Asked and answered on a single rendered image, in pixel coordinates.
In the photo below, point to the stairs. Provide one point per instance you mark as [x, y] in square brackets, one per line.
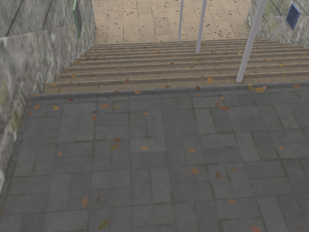
[152, 65]

